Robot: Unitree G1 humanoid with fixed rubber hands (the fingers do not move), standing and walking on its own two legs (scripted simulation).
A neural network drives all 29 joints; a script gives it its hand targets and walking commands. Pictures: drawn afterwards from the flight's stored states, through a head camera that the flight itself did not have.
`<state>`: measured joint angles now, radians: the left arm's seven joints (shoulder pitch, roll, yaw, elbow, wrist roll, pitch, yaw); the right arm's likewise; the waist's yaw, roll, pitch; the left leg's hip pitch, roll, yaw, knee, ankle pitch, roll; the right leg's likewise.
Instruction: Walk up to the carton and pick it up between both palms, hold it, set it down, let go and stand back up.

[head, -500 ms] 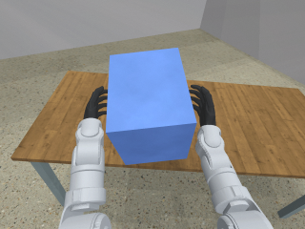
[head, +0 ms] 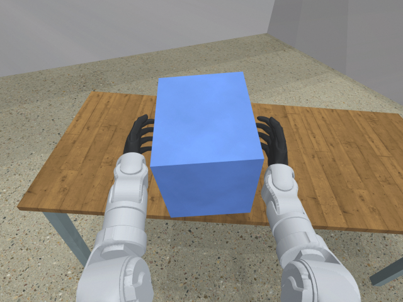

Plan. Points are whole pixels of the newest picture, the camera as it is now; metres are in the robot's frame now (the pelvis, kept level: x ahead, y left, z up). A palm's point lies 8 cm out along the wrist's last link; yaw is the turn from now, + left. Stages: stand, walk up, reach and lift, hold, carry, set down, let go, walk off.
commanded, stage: set down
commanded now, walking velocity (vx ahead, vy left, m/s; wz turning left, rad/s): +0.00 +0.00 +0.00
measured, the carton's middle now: (205, 147) +0.46 -0.01 +0.06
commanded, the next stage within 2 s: none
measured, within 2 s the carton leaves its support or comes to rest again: neither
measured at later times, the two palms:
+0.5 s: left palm (137, 152) +0.41 +0.14 +0.09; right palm (270, 157) +0.39 -0.15 +0.10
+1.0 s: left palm (142, 155) +0.43 +0.14 +0.06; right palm (267, 158) +0.41 -0.15 +0.08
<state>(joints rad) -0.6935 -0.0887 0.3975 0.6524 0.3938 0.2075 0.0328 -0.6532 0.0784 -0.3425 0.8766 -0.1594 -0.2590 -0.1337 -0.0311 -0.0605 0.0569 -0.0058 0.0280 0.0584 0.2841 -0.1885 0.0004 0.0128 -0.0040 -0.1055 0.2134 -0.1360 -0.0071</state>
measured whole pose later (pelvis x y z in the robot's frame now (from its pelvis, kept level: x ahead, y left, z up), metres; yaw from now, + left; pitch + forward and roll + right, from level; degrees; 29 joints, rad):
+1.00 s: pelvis +0.02 +0.00 +0.00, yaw +0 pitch +6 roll -1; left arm -0.79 -0.05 0.50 0.96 0.40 -0.04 0.06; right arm -0.74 0.14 -0.63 0.97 -0.41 -0.34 -0.10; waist -0.04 -0.04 -0.03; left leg -0.21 0.03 0.07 0.32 -0.20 0.00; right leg -0.20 -0.01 -0.11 0.25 -0.15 -0.01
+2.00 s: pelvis +0.02 +0.00 -0.01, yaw -1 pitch +18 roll -1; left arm -0.93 -0.01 0.61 1.14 0.45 -0.16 0.06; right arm -0.82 0.15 -0.80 0.95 -0.57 -0.31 -0.04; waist -0.07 -0.03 -0.11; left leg -0.47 0.04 0.09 0.35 -0.20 0.00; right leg -0.47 -0.01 -0.11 0.31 -0.16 -0.01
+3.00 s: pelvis +0.01 +0.00 -0.01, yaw -1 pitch +24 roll -1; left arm -1.00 0.00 0.66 1.21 0.50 -0.27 0.08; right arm -0.84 0.15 -0.85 0.95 -0.62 -0.35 -0.04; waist -0.08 -0.02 -0.14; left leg -0.62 0.04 0.09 0.38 -0.18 0.00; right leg -0.62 -0.01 -0.11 0.33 -0.14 -0.02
